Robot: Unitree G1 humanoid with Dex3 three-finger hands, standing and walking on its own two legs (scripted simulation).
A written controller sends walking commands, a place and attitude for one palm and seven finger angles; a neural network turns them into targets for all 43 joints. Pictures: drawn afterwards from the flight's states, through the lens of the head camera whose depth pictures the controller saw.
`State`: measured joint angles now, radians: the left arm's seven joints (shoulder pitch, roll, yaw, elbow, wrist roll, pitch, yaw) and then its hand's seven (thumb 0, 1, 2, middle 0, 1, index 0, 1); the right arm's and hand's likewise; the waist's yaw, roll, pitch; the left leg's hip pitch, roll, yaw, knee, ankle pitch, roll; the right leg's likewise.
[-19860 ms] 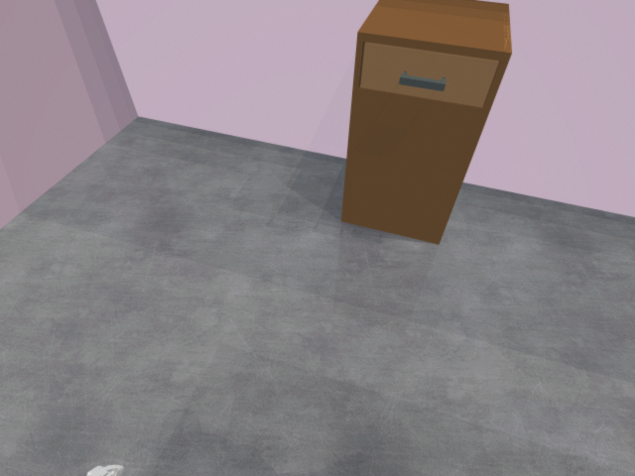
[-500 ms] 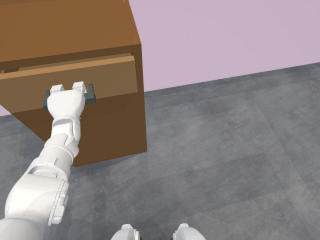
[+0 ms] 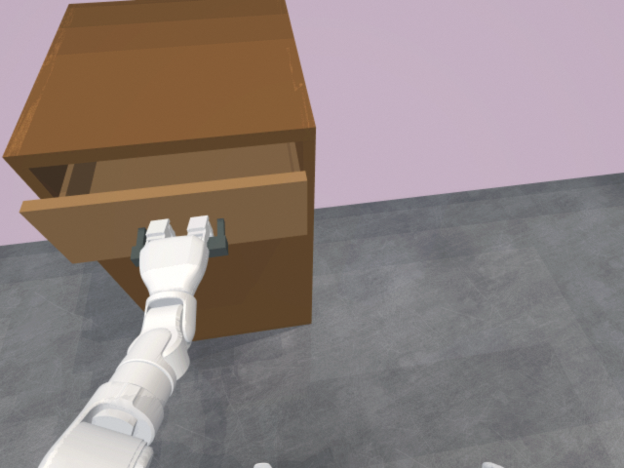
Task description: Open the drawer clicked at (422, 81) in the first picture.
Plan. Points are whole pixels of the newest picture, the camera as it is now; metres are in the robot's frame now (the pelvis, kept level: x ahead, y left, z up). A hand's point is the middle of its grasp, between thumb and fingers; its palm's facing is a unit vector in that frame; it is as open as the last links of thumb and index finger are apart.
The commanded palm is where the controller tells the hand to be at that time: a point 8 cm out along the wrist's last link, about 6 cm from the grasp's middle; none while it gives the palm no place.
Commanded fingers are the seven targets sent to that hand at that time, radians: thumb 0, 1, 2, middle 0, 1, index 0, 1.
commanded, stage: pull the drawer open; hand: left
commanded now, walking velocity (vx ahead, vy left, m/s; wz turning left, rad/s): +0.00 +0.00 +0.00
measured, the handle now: (181, 240) +0.44 +0.21 -0.02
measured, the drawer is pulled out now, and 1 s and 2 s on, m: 0.08 0.21 0.30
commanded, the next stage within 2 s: open the thumb to release the handle in 1.74 s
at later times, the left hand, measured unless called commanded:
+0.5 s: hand (187, 285) +0.37 +0.19 -0.04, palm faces -0.04 -0.05 -1.00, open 5.6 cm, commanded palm +0.32 +0.19 +0.02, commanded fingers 0.00 0.90 0.90 -0.40 -1.35 -0.40 -1.35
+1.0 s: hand (187, 366) +0.26 +0.17 -0.04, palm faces -0.02 -0.14 -0.99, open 5.7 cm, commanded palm +0.21 +0.17 +0.02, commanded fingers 0.00 0.90 0.90 -0.40 -1.35 -0.40 -1.35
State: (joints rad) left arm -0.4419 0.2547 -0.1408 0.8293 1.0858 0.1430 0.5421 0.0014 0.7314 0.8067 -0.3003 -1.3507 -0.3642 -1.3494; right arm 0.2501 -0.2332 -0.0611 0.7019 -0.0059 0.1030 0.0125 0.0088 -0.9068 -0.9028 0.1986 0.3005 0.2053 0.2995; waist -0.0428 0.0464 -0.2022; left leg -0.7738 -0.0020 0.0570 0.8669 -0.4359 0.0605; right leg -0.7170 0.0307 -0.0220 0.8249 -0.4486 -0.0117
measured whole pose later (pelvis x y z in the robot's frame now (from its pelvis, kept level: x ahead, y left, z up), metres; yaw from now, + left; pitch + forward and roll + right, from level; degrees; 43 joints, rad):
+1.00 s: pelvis +0.01 -0.01 +0.00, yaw +0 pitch +14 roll -1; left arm 0.17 0.20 -0.24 0.24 1.09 0.21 0.50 0.04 0.73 0.77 -0.25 -1.35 -0.41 -1.34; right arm 0.12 -0.22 -0.03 0.56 0.00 0.11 0.06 0.01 -0.91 -0.90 0.20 0.30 0.20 0.30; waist 0.02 0.05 -0.20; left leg -0.63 0.00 0.06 0.84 -0.46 0.04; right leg -0.59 0.03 -0.01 0.83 -0.48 -0.03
